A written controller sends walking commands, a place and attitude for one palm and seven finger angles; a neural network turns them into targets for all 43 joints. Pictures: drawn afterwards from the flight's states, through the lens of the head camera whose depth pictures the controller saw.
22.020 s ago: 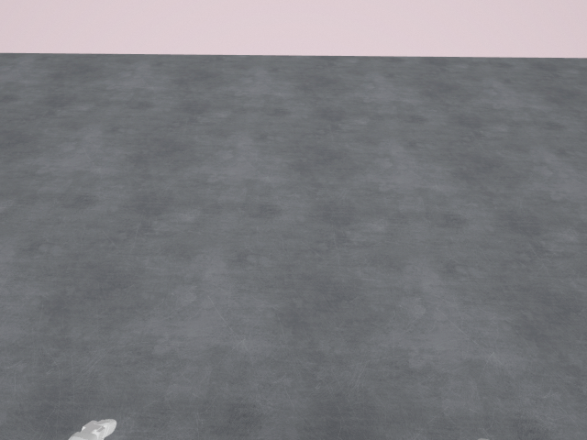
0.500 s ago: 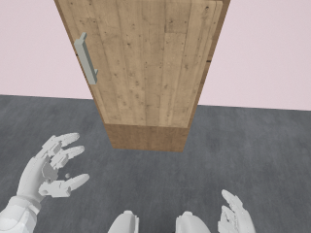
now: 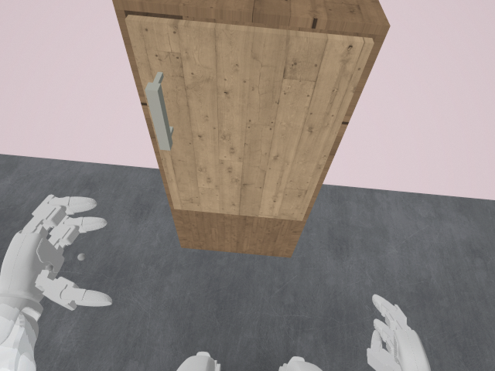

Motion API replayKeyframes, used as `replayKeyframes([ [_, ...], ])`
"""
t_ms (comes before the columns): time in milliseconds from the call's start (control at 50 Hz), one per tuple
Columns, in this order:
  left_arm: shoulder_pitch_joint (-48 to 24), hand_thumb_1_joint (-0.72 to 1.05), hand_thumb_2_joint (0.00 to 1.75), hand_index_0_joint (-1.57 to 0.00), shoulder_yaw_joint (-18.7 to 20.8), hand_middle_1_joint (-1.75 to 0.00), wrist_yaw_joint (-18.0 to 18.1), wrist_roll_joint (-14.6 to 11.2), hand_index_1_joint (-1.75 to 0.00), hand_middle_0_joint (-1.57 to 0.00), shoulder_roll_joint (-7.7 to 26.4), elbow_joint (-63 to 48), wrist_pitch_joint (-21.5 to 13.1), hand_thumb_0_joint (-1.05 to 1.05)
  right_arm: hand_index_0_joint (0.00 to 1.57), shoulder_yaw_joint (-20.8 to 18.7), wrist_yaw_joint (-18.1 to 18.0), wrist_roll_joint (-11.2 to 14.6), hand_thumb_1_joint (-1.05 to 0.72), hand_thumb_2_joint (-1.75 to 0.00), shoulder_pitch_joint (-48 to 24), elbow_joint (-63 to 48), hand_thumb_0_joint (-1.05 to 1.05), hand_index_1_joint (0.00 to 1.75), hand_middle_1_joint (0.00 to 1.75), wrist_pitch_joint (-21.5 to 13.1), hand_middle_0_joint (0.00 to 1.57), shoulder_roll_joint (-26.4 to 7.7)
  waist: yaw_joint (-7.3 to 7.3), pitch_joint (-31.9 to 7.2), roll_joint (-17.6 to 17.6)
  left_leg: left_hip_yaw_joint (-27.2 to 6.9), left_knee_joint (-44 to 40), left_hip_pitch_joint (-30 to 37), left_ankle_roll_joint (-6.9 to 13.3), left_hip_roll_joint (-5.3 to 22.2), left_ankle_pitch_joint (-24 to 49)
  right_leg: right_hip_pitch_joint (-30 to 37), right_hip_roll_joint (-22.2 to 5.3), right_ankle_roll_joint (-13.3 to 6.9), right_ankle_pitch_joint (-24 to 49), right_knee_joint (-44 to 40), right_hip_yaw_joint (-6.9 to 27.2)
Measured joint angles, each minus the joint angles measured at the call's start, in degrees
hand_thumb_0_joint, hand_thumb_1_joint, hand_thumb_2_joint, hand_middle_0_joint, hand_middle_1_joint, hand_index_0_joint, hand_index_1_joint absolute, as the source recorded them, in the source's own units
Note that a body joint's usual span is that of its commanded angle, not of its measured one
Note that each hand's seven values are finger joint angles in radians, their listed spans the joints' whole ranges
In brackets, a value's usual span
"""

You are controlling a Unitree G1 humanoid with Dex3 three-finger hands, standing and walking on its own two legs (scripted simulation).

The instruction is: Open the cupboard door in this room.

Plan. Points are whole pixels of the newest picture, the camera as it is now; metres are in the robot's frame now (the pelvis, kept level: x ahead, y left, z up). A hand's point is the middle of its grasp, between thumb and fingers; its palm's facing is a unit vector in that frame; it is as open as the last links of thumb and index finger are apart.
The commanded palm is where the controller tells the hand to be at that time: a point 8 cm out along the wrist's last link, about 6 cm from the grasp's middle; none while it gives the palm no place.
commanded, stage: raise the hand with hooked fingers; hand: left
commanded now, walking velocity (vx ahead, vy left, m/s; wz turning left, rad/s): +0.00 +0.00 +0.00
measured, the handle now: (162, 112) +0.58 +0.21 +0.06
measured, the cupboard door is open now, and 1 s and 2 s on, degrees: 0 0 0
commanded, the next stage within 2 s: move the hooked fingers beside the handle in 0.82 s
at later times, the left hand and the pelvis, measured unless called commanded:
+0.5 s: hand (80, 227) +0.30 +0.27 +0.07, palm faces -0.03 -1.00 -0.02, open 14.0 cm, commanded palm +0.27 +0.32 +0.08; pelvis +0.01 +0.00 +0.01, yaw -1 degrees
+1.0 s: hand (86, 231) +0.29 +0.26 +0.07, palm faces +0.02 -1.00 -0.03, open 14.0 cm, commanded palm +0.28 +0.30 +0.07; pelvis +0.00 -0.02 +0.01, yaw +0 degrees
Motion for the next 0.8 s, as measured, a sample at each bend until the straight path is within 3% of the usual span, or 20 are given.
replayKeyframes([
  [120,-3.82,-0.46,0.31,-0.3,0.13,-1.17,-3.52,0.85,-1.17,-0.29,1.29,5.15,3.41,0.0,0.21,1.24,-0.07,-0.04,-0.9,-0.9,-0.44,0.02,0.01,0.3,0.3,1.04,0.2,-0.06,0.88,0.65,0.78,-0.07,-0.77,0.42,0.3,-0.24,0.15,0.61,-0.17,0.29,0.22,-1.01,-0.06],
  [200,-5.98,-0.48,0.3,-0.3,1.4,-1.19,-4.71,0.41,-1.19,-0.3,1.64,6.08,2.75,-0.01,0.21,1.35,-0.41,-0.31,-0.9,-0.9,-0.2,0.95,0.01,0.3,0.3,1.24,0.2,0.06,1.04,1.2,0.56,0.08,-1.35,0.94,0.27,-0.15,0.23,1.07,-0.04,0.31,0.41,-1.63,0.1],
  [300,-9.39,-0.49,0.3,-0.3,3.66,-1.19,-5.82,-0.35,-1.19,-0.3,3.18,8.21,1.69,-0.01,0.21,1.18,-0.44,-0.33,-0.9,-0.9,0.74,2.04,0.01,0.3,0.3,1.79,0.2,-0.18,0.72,1.12,0.33,0.1,-2.11,1.63,0.14,-0.07,0.38,1.72,0.09,0.26,0.57,-2.37,0.14],
  [420,-12.13,-0.5,0.3,-0.3,4.38,-1.19,-8.12,-0.81,-1.2,-0.3,4.99,13.35,4.72,-0.01,0.21,0.64,-0.49,0.2,-0.9,-0.9,1.74,1.86,0.01,0.3,0.3,2.93,0.2,-1.28,-0.13,1.04,0.75,0.49,-3.57,2.34,0.16,-0.01,1.07,2.18,0.21,0.22,1.26,-3.61,0.53],
  [640,-10.0,-0.5,0.3,-0.3,4.59,-1.2,-6.0,-0.37,-1.2,-0.3,2.87,11.5,0.88,-0.01,0.21,-0.05,0.1,-0.22,-0.91,-0.9,2.71,1.29,0.01,0.3,0.3,3.39,0.2,-1.4,-0.58,1.36,-0.01,0.98,-4.42,3.03,-0.31,0.28,1.6,2.22,0.52,-0.27,1.52,-3.61,1.04],
  [800,-10.21,-0.5,0.3,-0.3,3.82,-1.2,-7.04,-0.04,-1.2,-0.3,3.1,13.21,1.85,-0.01,0.21,0.43,-0.39,0.06,-0.91,-0.9,1.94,1.54,0.01,0.3,0.3,3.56,0.2,-1.0,-0.4,1.24,0.6,0.41,-4.62,3.22,-0.75,0.45,1.96,2.54,0.7,-0.75,1.64,-3.76,0.5],
])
